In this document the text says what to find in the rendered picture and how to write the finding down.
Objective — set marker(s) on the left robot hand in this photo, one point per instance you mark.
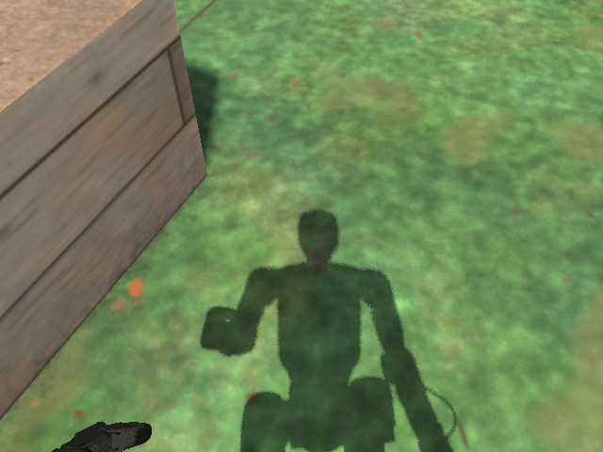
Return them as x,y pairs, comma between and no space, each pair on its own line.
108,438

